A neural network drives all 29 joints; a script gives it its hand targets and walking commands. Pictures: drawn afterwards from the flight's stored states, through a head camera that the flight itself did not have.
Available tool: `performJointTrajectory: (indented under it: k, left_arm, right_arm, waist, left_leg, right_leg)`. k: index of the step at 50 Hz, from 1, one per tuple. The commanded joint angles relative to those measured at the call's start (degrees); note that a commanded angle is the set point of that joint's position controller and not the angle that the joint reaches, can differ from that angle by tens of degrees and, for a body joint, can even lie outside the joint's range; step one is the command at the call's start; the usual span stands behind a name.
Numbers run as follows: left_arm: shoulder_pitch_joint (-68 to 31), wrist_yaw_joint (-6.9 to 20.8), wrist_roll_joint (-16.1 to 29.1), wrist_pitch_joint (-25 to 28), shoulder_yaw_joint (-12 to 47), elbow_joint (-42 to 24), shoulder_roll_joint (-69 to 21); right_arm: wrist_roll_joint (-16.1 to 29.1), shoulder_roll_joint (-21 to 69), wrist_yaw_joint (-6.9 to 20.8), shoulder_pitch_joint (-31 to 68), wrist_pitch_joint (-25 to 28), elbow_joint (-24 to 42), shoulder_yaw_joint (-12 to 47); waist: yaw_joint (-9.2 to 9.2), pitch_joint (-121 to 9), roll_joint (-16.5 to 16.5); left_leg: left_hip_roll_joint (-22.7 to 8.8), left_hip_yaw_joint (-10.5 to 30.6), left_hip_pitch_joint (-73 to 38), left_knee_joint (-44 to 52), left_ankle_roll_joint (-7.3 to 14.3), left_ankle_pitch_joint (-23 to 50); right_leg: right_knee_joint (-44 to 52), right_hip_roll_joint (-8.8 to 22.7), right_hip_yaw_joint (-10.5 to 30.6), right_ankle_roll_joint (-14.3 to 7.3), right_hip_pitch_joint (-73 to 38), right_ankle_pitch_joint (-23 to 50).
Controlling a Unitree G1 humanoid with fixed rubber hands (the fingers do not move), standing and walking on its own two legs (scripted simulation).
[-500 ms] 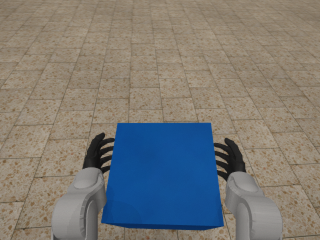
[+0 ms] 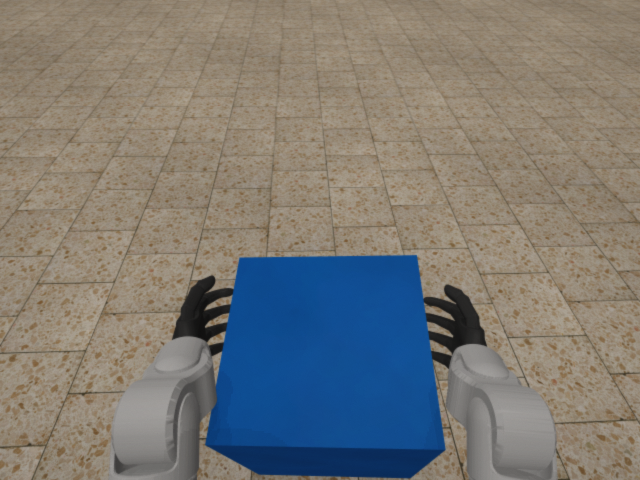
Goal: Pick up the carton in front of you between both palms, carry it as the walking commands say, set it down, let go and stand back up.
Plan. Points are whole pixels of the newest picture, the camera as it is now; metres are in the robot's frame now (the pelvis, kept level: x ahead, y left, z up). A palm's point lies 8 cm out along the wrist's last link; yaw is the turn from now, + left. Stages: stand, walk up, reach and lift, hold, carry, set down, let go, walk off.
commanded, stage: carry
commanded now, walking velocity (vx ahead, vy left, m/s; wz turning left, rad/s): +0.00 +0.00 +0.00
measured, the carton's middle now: (330, 375) +0.26 -0.01 +0.00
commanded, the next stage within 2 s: hold in 1.06 s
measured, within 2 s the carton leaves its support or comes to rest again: neither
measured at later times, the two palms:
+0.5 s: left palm (193, 372) +0.23 +0.15 +0.07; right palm (459, 384) +0.22 -0.14 +0.07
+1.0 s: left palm (193, 375) +0.24 +0.16 +0.04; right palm (448, 387) +0.23 -0.14 +0.04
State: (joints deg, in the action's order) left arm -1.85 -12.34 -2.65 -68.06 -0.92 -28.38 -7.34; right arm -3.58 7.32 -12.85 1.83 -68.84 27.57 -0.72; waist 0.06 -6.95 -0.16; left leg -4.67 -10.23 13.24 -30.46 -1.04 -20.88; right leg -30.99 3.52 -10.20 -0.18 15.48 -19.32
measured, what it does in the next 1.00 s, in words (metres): shifts its weight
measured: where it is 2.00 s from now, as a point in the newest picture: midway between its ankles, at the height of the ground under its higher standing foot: outside the picture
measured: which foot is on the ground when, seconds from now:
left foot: down 0.00-1.00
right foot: down 0.00-1.00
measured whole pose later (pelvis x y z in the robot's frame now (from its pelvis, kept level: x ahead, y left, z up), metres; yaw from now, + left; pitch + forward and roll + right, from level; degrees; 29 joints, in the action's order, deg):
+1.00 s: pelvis -0.05 +0.00 +0.00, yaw +0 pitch +2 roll +0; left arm -11.7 -2.4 -13.0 -39.1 -9.3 7.8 -8.1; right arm -12.7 7.8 -3.6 10.6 -40.8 -8.0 -7.5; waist -0.1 -3.7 0.0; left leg -4.1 -10.6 14.9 -28.8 0.2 -15.7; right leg -28.6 4.1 -10.1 -0.5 16.9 -13.6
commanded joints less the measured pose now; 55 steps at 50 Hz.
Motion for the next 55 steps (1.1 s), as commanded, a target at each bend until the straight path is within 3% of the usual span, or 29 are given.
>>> performJointTrajectory:
  k: [1, 10, 17, 29, 36, 41, 48, 53, 54, 55]
  left_arm:
    - [-17.2, 7.82, 13.54, 0.52, 29.24, -4.4, -47.41]
    - [-17.69, 11.29, 12.53, 1.21, 31.46, 0.01, -47.14]
    - [-22.17, 15.13, 10.78, 6.12, 30.33, 7.64, -46.73]
    - [-26.62, 21.57, 6.5, 17.41, 25.76, 25.53, -52.98]
    - [-29.96, 23.94, 3.1, 26.28, 21.81, 34.88, -51.91]
    - [-32.81, 24.97, 2.35, 31.52, 21.92, 37.81, -52.35]
    - [-31.39, 24.71, 4.16, 30.07, 25.79, 34.61, -54.68]
    - [-28.92, 24.25, 2.87, 27.86, 23.69, 35.55, -52.88]
    - [-23.26, 24.57, 1.56, 27.6, 21.82, 36.01, -53.87]
    - [-24.83, 24.26, 1.04, 28.44, 21.0, 33.95, -51.84]
  right_arm:
    - [15.71, 46.73, 8.24, 20.55, 1.56, 7.84, 30.33]
    - [14.59, 46.41, 11.59, 21.27, 2.21, 3.77, 32.07]
    - [12.32, 45.78, 15.21, 25.69, 7.12, -3.61, 30.61]
    - [9.09, 51.45, 21.94, 31.97, 18.82, -19.74, 27.32]
    - [5.68, 50.19, 24.15, 35.78, 27.9, -29.03, 23.46]
    - [5.05, 50.5, 24.99, 38.6, 33.28, -32.03, 23.7]
    - [6.96, 52.66, 24.55, 37.37, 31.79, -28.26, 27.59]
    - [5.71, 51.03, 24.23, 34.8, 29.39, -29.23, 25.46]
    - [5.19, 51.91, 24.27, 28.21, 28.97, -28.78, 24.44]
    - [4.31, 50.13, 23.78, 29.59, 29.7, -26.0, 23.79]
  waist:
    - [-0.09, -13.46, 0.13]
    - [-0.09, -9.2, 0.11]
    - [-0.17, -6.97, 0.04]
    - [-0.09, -9.24, 0.12]
    - [-0.13, -10.42, 0.03]
    - [-0.08, -11.69, -0.01]
    - [-0.09, -13.52, 0.12]
    - [-0.18, -12.52, 0.14]
    - [-1.18, -7.16, -1.34]
    - [-0.85, -10.15, -1.14]
  left_leg:
    - [-5.2, 3.78, -5.47, 0.26, 0.0, 33.71]
    - [-5.61, 4.4, -3.9, 2.99, 0.45, 26.32]
    - [-5.63, 4.97, -2.78, 5.81, 0.96, 18.3]
    - [-5.46, 5.43, -2.14, 6.8, 1.17, 15.59]
    - [-5.31, 5.45, -2.62, 6.59, 1.33, 15.55]
    - [-5.31, 5.41, -3.12, 6.31, 1.39, 16.08]
    - [-5.4, 5.23, -3.85, 5.01, 1.26, 18.87]
    - [-5.47, 5.19, -3.26, 4.79, 1.27, 19.68]
    - [9.47, 14.41, -9.41, 8.66, 2.43, 37.13]
    - [8.53, 15.9, -10.53, 8.13, 1.86, 43.9]
  right_leg:
    - [0.18, 6.47, 4.77, -0.3, -7.78, 38.3]
    - [3.08, 6.44, 5.19, -0.27, -5.58, 28.11]
    - [6.06, 6.49, 5.96, -0.48, -4.22, 19.52]
    - [6.76, 6.39, 6.07, -0.64, -4.73, 17.11]
    - [6.57, 6.28, 6.04, -0.72, -4.67, 16.97]
    - [6.24, 6.25, 5.96, -0.8, -5.09, 17.46]
    - [5.12, 6.56, 5.77, -0.61, -5.73, 20.4]
    - [4.94, 6.61, 5.67, -0.4, -5.07, 21.19]
    - [8.21, -8.47, 14.47, -0.71, -15.59, 36.35]
    - [7.91, -7.92, 15.73, -0.86, -18.7, 41.07]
